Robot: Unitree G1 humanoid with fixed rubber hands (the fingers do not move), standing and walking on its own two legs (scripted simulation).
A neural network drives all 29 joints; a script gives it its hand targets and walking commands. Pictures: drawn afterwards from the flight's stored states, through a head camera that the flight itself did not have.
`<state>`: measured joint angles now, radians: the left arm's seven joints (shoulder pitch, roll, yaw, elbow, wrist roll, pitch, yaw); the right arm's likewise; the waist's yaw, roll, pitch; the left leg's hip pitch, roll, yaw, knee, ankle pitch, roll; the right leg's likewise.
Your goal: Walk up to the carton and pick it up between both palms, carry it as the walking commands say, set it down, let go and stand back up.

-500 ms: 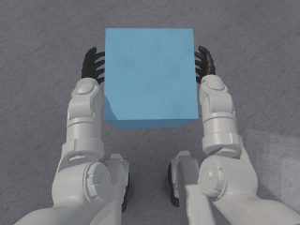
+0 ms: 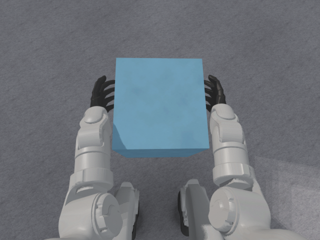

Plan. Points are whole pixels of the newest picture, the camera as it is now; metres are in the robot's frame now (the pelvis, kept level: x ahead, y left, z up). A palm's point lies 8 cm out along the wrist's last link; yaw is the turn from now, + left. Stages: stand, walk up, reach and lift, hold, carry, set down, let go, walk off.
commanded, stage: reach and lift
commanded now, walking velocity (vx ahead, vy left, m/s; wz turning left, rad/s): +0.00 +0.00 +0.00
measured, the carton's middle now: (158, 116) +0.43 +0.00 -0.11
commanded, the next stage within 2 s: none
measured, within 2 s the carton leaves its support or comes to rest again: neither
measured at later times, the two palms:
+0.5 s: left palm (89, 105) +0.40 +0.14 +0.04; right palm (228, 102) +0.41 -0.14 +0.03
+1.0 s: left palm (72, 100) +0.38 +0.15 +0.11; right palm (242, 96) +0.39 -0.14 +0.10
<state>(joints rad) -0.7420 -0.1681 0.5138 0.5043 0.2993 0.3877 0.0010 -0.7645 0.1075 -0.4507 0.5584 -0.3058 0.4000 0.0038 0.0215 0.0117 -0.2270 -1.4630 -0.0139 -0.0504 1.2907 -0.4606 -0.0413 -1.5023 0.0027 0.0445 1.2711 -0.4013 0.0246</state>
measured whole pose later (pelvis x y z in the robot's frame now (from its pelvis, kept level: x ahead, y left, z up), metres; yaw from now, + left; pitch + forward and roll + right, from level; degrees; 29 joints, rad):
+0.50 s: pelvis +0.01 +0.00 +0.07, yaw +0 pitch +28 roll +0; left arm -0.60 -0.21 0.50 0.44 0.34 0.38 -0.04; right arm -0.62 0.17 -0.45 0.48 -0.35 0.40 0.03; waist 0.02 0.01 -0.15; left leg -1.10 0.00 -0.06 0.98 -0.36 -0.04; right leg -1.13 0.00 0.04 0.96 -0.31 0.02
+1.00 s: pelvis +0.03 +0.00 +0.12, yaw +0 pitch +16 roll +1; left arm -0.47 -0.22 0.45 0.37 0.36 0.42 -0.07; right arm -0.49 0.21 -0.41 0.40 -0.38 0.43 0.04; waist 0.02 0.01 -0.04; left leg -0.67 0.00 -0.06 0.65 -0.26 -0.04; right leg -0.71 -0.01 0.03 0.65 -0.22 0.01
